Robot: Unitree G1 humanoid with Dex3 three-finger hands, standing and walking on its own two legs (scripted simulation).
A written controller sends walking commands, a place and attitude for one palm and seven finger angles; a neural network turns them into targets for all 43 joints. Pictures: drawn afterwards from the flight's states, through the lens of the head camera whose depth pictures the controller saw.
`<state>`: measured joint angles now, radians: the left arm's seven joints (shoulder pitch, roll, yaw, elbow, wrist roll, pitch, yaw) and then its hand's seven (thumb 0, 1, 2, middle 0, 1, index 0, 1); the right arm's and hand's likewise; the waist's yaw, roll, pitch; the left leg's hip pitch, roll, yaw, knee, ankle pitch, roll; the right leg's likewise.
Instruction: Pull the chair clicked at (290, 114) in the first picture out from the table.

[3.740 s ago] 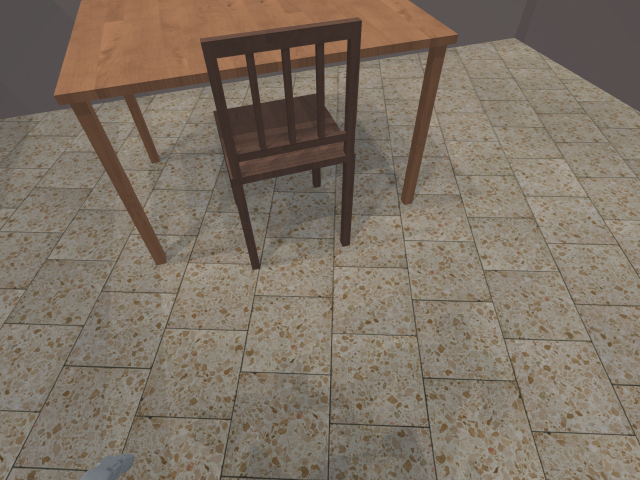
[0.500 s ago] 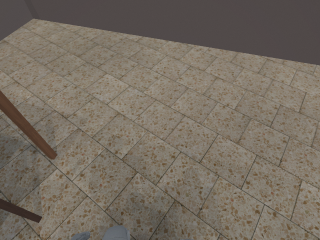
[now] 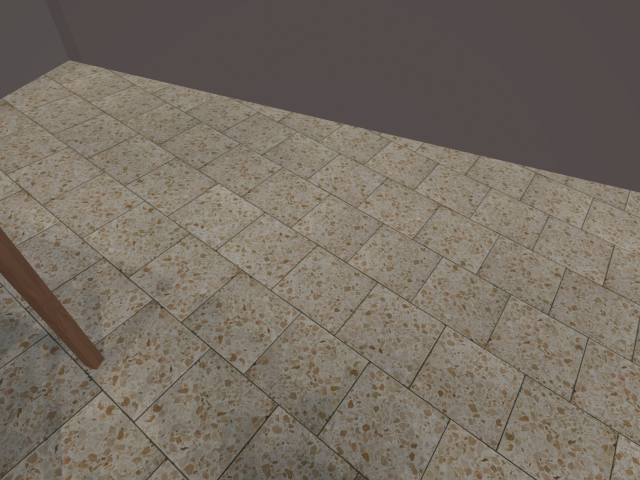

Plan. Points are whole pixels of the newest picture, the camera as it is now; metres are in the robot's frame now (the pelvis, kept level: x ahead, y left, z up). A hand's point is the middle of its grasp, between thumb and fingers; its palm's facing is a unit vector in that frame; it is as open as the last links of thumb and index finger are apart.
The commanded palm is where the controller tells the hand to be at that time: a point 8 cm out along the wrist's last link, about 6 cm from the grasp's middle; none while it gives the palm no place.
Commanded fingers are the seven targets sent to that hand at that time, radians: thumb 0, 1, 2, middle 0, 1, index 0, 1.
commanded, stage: turn to face it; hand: left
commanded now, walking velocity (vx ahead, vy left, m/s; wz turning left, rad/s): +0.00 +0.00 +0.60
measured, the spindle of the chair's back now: out of the picture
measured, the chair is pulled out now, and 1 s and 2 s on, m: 0.00 0.00 0.00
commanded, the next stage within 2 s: none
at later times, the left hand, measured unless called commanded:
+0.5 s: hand out of the picture +0.04 +0.16 -0.13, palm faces +0.29 -0.91 -0.30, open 7.4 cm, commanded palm none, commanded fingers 0.00 0.90 0.90 -0.20 -0.30 -0.20 -0.30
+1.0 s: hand out of the picture -0.14 +0.19 -0.18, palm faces +0.62 -0.74 -0.26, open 7.4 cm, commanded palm none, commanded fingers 0.00 0.90 0.90 -0.20 -0.30 -0.20 -0.30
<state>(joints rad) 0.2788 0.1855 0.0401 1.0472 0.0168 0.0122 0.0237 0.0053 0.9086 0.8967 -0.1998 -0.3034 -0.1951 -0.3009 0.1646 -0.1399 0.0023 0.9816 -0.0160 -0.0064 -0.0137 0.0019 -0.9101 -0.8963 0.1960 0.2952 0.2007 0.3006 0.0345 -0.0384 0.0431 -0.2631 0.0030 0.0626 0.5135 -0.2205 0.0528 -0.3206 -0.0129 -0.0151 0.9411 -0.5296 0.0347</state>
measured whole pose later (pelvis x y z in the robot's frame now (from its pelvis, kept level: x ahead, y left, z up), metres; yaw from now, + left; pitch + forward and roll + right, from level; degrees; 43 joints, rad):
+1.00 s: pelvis -0.03 -0.02 +0.00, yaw +36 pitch -1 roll -1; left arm 0.24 0.29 0.09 0.94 0.02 0.07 0.00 0.01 0.91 0.90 -0.20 -0.30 -0.19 -0.30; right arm 0.11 -0.24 -0.05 0.87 -0.02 0.03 0.01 0.00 -0.90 -0.90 0.20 0.30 0.20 0.30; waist 0.03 -0.04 0.10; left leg -0.26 0.01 0.03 0.54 -0.28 0.04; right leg -0.48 -0.12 -0.04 1.13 -0.43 0.09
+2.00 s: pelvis -0.04 +0.00 +0.00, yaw +69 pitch +0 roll -1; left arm 0.15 0.25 0.06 0.91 0.01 0.06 0.01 0.01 0.91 0.90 -0.20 -0.30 -0.19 -0.30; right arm 0.19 -0.21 -0.04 0.91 -0.02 0.03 0.00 0.01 -0.90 -0.90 0.20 0.30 0.20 0.30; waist -0.01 -0.01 0.08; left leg -0.22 -0.04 -0.01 0.46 -0.25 0.06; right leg -0.44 -0.08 -0.02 0.95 -0.42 0.09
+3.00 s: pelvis +0.00 +0.11 +0.00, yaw +77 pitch -1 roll +1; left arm 0.22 0.18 0.05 1.06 0.02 -0.01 -0.02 0.01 0.92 0.90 -0.20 -0.30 -0.19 -0.30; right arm 0.40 -0.13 -0.02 1.13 -0.03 -0.04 -0.02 0.01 -0.91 -0.90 0.20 0.30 0.20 0.30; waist -0.02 -0.01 0.05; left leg 0.04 0.01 0.11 0.34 -0.34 0.00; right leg -0.46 -0.08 -0.08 0.72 -0.25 -0.02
